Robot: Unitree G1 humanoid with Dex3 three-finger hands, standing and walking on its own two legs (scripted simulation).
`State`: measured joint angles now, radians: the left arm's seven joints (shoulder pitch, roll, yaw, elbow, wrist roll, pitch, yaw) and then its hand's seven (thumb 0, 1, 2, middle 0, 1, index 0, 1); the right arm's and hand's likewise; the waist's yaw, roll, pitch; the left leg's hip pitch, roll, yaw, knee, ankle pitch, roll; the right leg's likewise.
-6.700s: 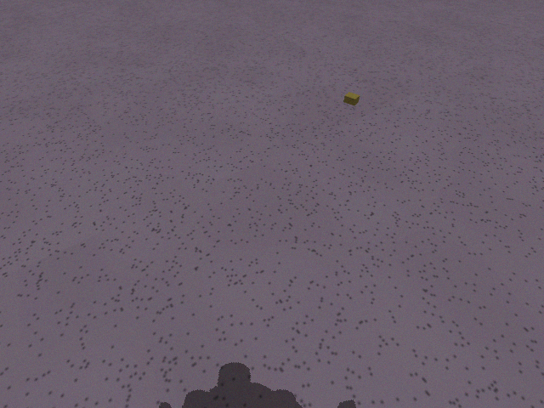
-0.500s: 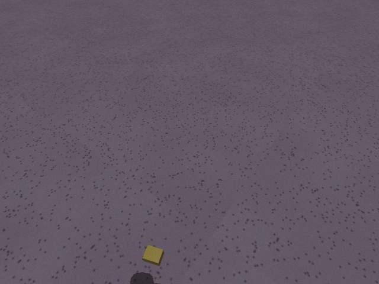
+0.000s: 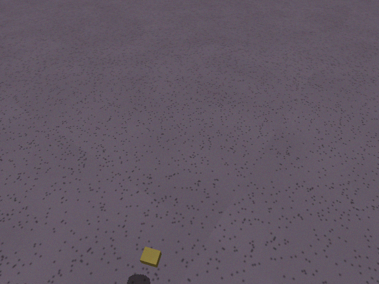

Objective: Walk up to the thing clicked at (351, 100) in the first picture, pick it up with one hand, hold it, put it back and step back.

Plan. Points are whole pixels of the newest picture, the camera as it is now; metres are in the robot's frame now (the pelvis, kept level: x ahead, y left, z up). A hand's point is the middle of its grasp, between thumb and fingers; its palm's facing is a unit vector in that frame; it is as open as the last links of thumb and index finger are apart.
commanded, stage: stand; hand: left
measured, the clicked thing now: (151, 257) +0.41 +0.22 -0.76
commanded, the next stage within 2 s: none
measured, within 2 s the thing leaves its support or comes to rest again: neither
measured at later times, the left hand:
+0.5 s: hand out of the picture +0.07 +0.25 -0.15, palm faces +0.00 -0.94 -0.34, open 7.4 cm
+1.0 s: hand out of the picture +0.07 +0.25 -0.15, palm faces +0.00 -0.94 -0.34, open 7.4 cm
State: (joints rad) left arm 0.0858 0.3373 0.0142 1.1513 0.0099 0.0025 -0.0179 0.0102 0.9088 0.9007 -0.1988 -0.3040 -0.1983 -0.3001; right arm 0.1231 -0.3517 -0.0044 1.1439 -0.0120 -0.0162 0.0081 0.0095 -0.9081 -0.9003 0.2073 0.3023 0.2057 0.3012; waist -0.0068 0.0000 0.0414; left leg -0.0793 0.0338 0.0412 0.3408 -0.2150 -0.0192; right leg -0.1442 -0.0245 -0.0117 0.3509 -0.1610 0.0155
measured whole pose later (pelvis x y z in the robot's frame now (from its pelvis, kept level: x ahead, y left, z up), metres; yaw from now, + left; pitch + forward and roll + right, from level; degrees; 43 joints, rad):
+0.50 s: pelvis +0.00 +0.00 +0.00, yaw +1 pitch -2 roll +0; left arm 0.10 0.35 0.00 1.15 0.01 -0.01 -0.01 0.01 0.91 0.90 -0.20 -0.30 -0.20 -0.30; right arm 0.10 -0.35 0.00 1.15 -0.01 -0.01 0.01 0.01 -0.91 -0.90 0.21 0.30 0.21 0.30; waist 0.00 0.01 0.04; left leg -0.08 0.03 0.03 0.31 -0.19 -0.02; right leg -0.14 -0.03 -0.03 0.32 -0.14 0.01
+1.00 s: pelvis +0.00 +0.00 +0.00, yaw +1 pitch -2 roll +0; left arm 0.10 0.35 0.00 1.15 0.01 -0.01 -0.01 0.01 0.91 0.90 -0.20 -0.30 -0.20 -0.30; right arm 0.11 -0.36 0.01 1.14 -0.01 -0.01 0.01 0.01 -0.91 -0.90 0.21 0.30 0.21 0.30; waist 0.00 0.01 0.04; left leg -0.08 0.03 0.02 0.31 -0.19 -0.03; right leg -0.14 -0.03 -0.03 0.32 -0.15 0.01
